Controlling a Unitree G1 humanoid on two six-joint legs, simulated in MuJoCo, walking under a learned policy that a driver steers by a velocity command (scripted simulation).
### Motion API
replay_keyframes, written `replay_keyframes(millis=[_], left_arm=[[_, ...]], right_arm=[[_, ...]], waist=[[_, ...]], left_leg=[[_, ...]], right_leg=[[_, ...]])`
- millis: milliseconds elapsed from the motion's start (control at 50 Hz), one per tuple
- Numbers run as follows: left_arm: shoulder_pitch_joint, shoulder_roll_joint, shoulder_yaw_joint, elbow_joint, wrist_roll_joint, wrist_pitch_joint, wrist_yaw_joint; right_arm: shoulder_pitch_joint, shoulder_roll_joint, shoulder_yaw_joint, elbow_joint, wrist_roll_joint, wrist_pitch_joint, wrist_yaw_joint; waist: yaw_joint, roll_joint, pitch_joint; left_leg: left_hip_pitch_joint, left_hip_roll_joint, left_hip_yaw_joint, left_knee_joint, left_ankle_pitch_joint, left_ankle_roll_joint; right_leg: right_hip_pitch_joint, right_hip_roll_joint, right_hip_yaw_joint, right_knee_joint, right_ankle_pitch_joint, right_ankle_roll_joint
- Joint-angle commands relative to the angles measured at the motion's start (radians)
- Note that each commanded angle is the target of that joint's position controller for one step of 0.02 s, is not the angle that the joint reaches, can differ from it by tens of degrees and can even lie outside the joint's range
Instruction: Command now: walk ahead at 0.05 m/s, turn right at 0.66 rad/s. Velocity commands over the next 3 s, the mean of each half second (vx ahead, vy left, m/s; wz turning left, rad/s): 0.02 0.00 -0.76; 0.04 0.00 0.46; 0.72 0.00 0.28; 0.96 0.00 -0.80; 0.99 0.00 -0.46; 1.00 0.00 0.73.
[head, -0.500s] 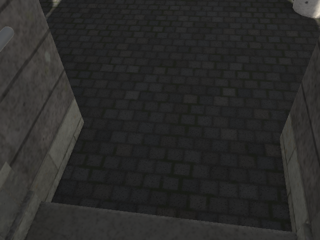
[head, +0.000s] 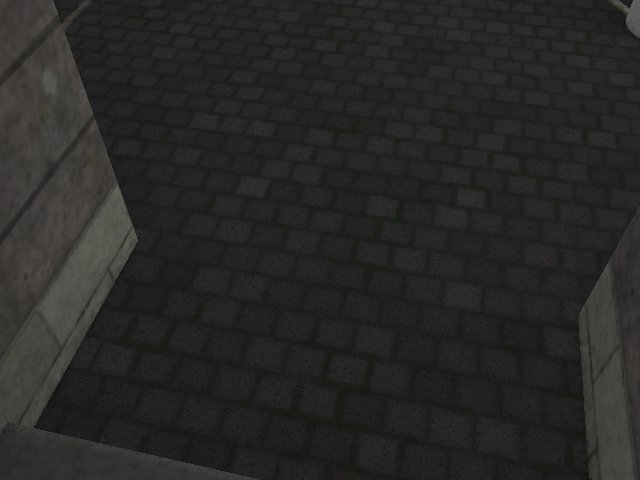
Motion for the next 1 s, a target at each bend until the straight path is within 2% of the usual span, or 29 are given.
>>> replay_keyframes(millis=[20, 60, 140, 160, 180, 200, 220, 240, 260, 280, 300, 340, 380, 420, 480, 520, 580, 620, 680, 700, 720, 740, 760, 780, 820, 840, 880, 940, 1000], left_arm=[[-0.095, 0.15, 0.021, -0.131, 0.009, -0.044, 0.023], [-0.082, 0.199, 0.038, -0.162, -0.005, -0.02, -0.001], [-0.047, 0.223, 0.073, -0.194, -0.032, 0.019, -0.01], [-0.064, 0.197, 0.058, -0.196, -0.035, 0.027, -0.008], [0.026, 0.091, 0.032, -0.18, -0.047, 0.018, 0.006], [0.009, -0.096, -0.024, -0.309, -0.032, 0.015, 0.014], [-0.133, -0.011, -0.002, -0.341, -0.026, 0.044, 0.028], [-0.13, -0.009, 0.006, -0.288, -0.015, 0.077, 0.052], [-0.091, 0.032, 0.016, -0.254, -0.002, 0.1, 0.07], [-0.05, 0.066, 0.026, -0.25, 0.022, 0.101, 0.07], [0.025, 0.058, 0.002, -0.244, 0.049, 0.099, 0.048], [0.115, 0.031, -0.016, -0.202, 0.037, 0.127, -0.021], [0.047, 0.042, -0.012, -0.204, -0.011, 0.105, -0.048], [-0.077, 0.065, -0.014, -0.253, -0.014, 0.097, -0.048], [-0.232, 0.03, -0.037, -0.328, 0.007, 0.112, -0.013], [-0.197, 0.005, -0.049, -0.302, 0.039, 0.128, -0.014], [-0.162, 0.039, -0.034, -0.26, 0.052, 0.12, -0.08], [-0.317, 0.086, -0.014, -0.327, 0.036, 0.09, -0.055], [-0.342, 0.084, -0.001, -0.359, -0.035, 0.064, 0.004], [-0.245, 0.119, 0.028, -0.343, -0.052, 0.054, 0.017], [-0.148, 0.15, 0.053, -0.333, -0.037, 0.054, 0.046], [0.018, 0.249, 0.089, -0.295, 0.017, 0.056, 0.039], [0.151, 0.207, 0.097, -0.246, 0.066, 0.045, 0.037], [0.113, 0.171, 0.094, -0.209, 0.045, 0.042, 0.032], [-0.065, 0.112, 0.083, -0.235, -0.017, 0.04, 0.023], [-0.145, 0.11, 0.082, -0.249, -0.027, 0.034, 0.026], [-0.307, 0.087, 0.065, -0.272, 0.045, 0.015, 0.056], [-0.25, 0.114, 0.053, -0.199, 0.019, -0.015, 0.086], [-0.16, 0.148, 0.048, -0.122, 0.041, -0.05, 0.087]], right_arm=[[0.1, 0.004, 0.008, -0.021, 0.006, 0.03, 0.032], [0.027, 0.005, 0.013, -0.036, -0.01, 0.053, 0.024], [-0.043, -0.106, -0.044, -0.034, 0.059, 0.037, -0.039], [0.051, -0.133, -0.075, -0.006, 0.077, 0.036, -0.046], [0.163, -0.159, -0.097, 0.018, 0.084, 0.028, -0.05], [0.297, -0.229, -0.139, 0.006, 0.035, 0.03, -0.057], [0.46, -0.183, -0.138, 0.048, -0.056, 0.03, -0.044], [0.448, -0.152, -0.127, 0.064, -0.067, 0.023, -0.031], [0.322, -0.062, -0.103, 0.026, -0.023, 0.027, -0.014], [0.238, -0.039, -0.095, 0.004, 0.016, 0.019, -0.015], [0.176, -0.06, -0.101, 0.008, 0.02, 0.001, -0.022], [0.007, -0.096, -0.099, 0.01, -0.023, -0.033, -0.055], [-0.036, -0.124, -0.099, 0.015, 0.007, -0.068, -0.095], [0.063, -0.134, -0.098, 0.055, 0.018, -0.091, -0.102], [0.237, -0.125, -0.084, 0.141, -0.011, -0.084, -0.077], [0.239, -0.113, -0.064, 0.172, -0.004, -0.074, -0.047], [0.127, -0.175, -0.069, 0.174, 0.071, -0.064, 0.024], [0.068, -0.283, -0.109, 0.127, 0.044, -0.061, 0.006], [0.08, -0.262, -0.12, 0.108, 0.038, -0.038, -0.019], [0.151, -0.184, -0.103, 0.126, 0.027, -0.036, -0.017], [0.267, -0.031, -0.061, 0.132, 0.056, -0.053, -0.024], [0.146, 0.064, -0.02, 0.02, 0.053, -0.077, -0.029], [0.087, -0.019, -0.049, 0.022, 0.062, -0.068, -0.034], [0.086, -0.019, -0.054, 0.044, 0.056, -0.048, -0.047], [0.22, -0.071, -0.067, 0.105, -0.001, -0.018, -0.051], [0.251, -0.068, -0.063, 0.111, -0.024, -0.01, -0.036], [0.289, -0.057, -0.061, 0.12, -0.011, 0.01, 0.008], [0.266, -0.041, -0.049, 0.105, -0.004, 0.032, 0.082], [0.12, -0.041, -0.034, 0.046, 0.004, 0.019, 0.111]], waist=[[-0.096, -0.094, 0.006], [-0.074, -0.117, -0.014], [-0.005, -0.117, -0.067], [-0.064, -0.132, -0.115], [-0.064, -0.036, -0.231], [-0.105, 0.305, -0.29], [-0.251, 0.106, -0.131], [-0.202, -0.018, -0.022], [-0.145, 0.041, -0.051], [-0.086, 0.138, -0.047], [-0.02, 0.178, -0.044], [0.045, 0.105, -0.011], [0.036, 0.072, 0.033], [-0.045, 0.065, 0.027], [-0.174, 0.063, 0.025], [-0.155, 0.06, -0.026], [-0.078, 0.092, 0.017], [-0.117, 0.141, -0.011], [-0.129, 0.134, -0.084], [-0.09, 0.105, -0.151], [-0.077, -0.037, -0.331], [0.006, -0.319, -0.304], [0.103, -0.116, -0.17], [0.06, -0.048, -0.053], [-0.054, -0.062, -0.058], [-0.093, -0.095, -0.068], [-0.145, -0.039, -0.071], [-0.07, -0.113, 0.038], [0.006, -0.113, 0.055]], left_leg=[[0.371, -0.006, 0.103, -0.391, 0.132, -0.009], [0.488, -0.049, 0.102, -0.508, 0.047, -0.022], [0.493, -0.113, 0.006, -1.177, 0.038, 0.035], [0.765, -0.09, 0.003, -1.252, 0.12, 0.087], [1.101, 0.047, -0.078, -1.244, 0.308, 0.2], [1.484, 0.382, -0.489, -1.217, 0.614, 0.552], [1.587, 0.493, -0.613, -1.254, 0.707, 0.614], [1.407, 0.46, -0.466, -1.272, 0.777, 0.519], [1.243, 0.378, -0.294, -1.254, 0.707, 0.427], [1.057, 0.295, -0.168, -1.221, 0.646, 0.356], [0.838, 0.216, -0.027, -1.194, 0.601, 0.284], [0.47, 0.167, 0.079, -1.284, 0.296, 0.297], [0.381, 0.139, 0.139, -1.353, 0.164, 0.284], [0.562, 0.2, 0.099, -1.331, 0.204, 0.303], [0.871, 0.253, -0.029, -1.244, 0.249, 0.365], [0.871, 0.203, -0.069, -1.273, 0.053, 0.344], [0.51, 0.102, -0.006, -1.366, -0.363, 0.253], [0.576, 0.178, -0.11, -1.317, -0.229, 0.333], [0.807, 0.272, -0.262, -1.221, 0.269, 0.408], [0.748, 0.242, -0.254, -1.111, 0.275, 0.352], [0.549, 0.081, -0.078, -0.847, 0.095, 0.22], [0.03, -0.132, 0.062, -0.65, -0.406, 0.084], [-0.143, -0.095, -0.06, -0.459, -0.441, 0.035], [-0.224, -0.082, -0.079, -0.357, -0.33, 0.027], [-0.075, -0.039, -0.073, -0.247, -0.151, 0.024], [-0.01, -0.051, -0.015, -0.097, -0.081, 0.013], [0.126, -0.08, 0.012, 0.069, 0.09, 0.013], [-0.001, -0.041, 0.041, 0.024, 0.153, 0.025], [-0.115, 0.036, 0.024, -0.199, 0.188, 0.033]], right_leg=[[-0.336, -0.123, 0.254, -0.268, 0.108, -0.167], [-0.263, -0.169, 0.378, -0.323, 0.032, -0.182], [0.248, -0.282, 0.578, -0.238, 0.252, -0.245], [0.169, -0.259, 0.568, -0.224, 0.29, -0.221], [0.046, -0.155, 0.447, -0.084, 0.111, -0.125], [-0.533, 0.104, 0.181, 0.163, -0.351, 0.031], [-0.887, 0.118, 0.177, 0.389, -0.501, 0.102], [-0.93, 0.062, 0.176, 0.528, -0.334, 0.145], [-0.844, 0.051, 0.111, 0.631, -0.246, 0.171], [-0.779, 0.074, 0.058, 0.805, -0.154, 0.182], [-0.702, 0.057, -0.043, 1.114, -0.088, 0.185], [-0.541, 0.034, -0.103, 1.381, 0.033, 0.177], [-0.453, 0.006, -0.115, 1.427, 0.089, 0.172], [-0.571, -0.04, -0.047, 1.408, 0.1, 0.168], [-0.868, -0.066, 0.03, 1.156, 0.196, 0.17], [-0.806, -0.106, 0.023, 0.864, 0.265, 0.18], [-0.246, -0.119, -0.179, 0.409, -0.042, 0.194], [-0.177, -0.076, -0.187, 0.311, -0.17, 0.139], [-0.074, -0.056, -0.129, -0.158, 0.071, 0.035], [0.16, -0.088, -0.085, -0.229, 0.185, -0.039], [0.537, -0.28, 0.024, -0.095, 0.724, -0.255], [0.822, -0.569, 0.426, -0.161, 0.842, -0.545], [0.801, -0.608, 0.463, -0.226, 0.664, -0.479], [0.687, -0.582, 0.323, -0.236, 0.576, -0.394], [0.42, -0.506, 0.111, -0.274, 0.563, -0.314], [0.288, -0.455, 0.029, -0.27, 0.542, -0.294], [0.05, -0.384, -0.116, -0.281, 0.389, -0.241], [0.033, -0.397, -0.118, -0.371, -0.293, -0.141], [0.194, -0.485, -0.076, -0.397, -0.476, -0.093]])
